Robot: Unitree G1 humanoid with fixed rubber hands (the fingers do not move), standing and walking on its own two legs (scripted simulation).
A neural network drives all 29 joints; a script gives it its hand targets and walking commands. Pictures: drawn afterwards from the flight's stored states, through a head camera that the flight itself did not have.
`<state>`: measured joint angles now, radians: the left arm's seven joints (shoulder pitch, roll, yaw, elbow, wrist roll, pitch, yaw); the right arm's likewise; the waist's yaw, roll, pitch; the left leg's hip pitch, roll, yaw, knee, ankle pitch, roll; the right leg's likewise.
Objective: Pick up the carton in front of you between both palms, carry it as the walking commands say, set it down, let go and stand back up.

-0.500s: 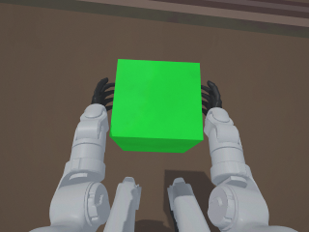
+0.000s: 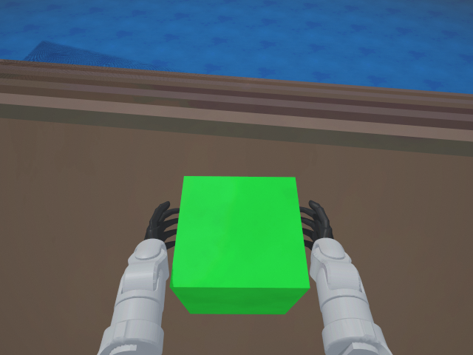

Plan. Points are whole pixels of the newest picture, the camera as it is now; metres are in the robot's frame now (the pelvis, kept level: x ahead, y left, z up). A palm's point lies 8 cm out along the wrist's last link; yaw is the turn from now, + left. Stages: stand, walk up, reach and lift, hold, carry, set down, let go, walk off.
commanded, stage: reach and lift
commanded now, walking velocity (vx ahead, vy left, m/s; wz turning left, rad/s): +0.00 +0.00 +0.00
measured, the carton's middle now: (238, 251) +0.34 +0.00 -0.09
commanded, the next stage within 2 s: hold in 1.24 s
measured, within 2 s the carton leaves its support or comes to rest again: neither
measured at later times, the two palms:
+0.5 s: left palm (144, 245) +0.29 +0.15 +0.06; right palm (339, 241) +0.29 -0.15 +0.06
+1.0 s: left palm (143, 235) +0.30 +0.15 +0.07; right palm (341, 232) +0.30 -0.15 +0.07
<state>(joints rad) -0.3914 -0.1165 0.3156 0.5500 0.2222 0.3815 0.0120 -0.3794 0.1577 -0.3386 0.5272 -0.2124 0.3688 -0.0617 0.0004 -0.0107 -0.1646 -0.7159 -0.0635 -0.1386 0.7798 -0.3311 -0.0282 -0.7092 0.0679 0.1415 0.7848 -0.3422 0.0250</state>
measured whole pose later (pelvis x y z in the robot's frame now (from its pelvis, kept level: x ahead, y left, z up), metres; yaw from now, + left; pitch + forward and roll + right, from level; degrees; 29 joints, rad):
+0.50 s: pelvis +0.00 +0.00 +0.03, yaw +0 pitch -3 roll +0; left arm -0.31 -0.16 0.29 0.41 0.29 0.62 0.00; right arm -0.32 0.17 -0.31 0.42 -0.30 0.61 0.00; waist 0.00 0.00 -0.02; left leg -0.20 -0.04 -0.14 0.48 -0.22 -0.02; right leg -0.19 0.05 0.15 0.48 -0.23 0.02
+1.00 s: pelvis +0.01 +0.00 +0.04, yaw +0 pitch -4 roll +0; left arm -0.28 -0.15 0.24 0.32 0.28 0.67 0.00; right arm -0.29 0.16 -0.26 0.34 -0.29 0.65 0.00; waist 0.00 -0.01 -0.01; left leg -0.13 -0.04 -0.13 0.39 -0.20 -0.02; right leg -0.12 0.04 0.14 0.40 -0.21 0.02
